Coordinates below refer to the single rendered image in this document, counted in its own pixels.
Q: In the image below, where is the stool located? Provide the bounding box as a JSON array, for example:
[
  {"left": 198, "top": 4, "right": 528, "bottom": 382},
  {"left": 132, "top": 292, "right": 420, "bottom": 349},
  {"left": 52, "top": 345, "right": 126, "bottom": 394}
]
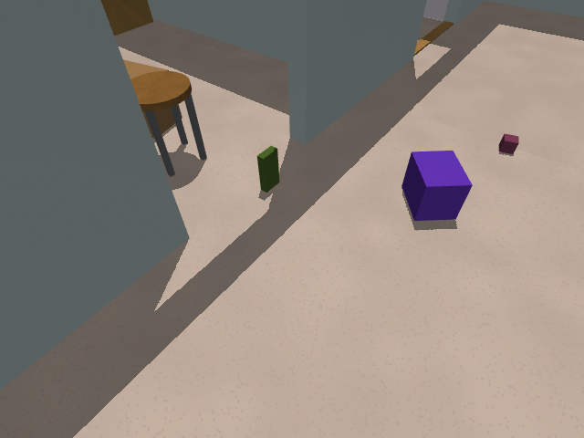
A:
[{"left": 130, "top": 71, "right": 207, "bottom": 177}]

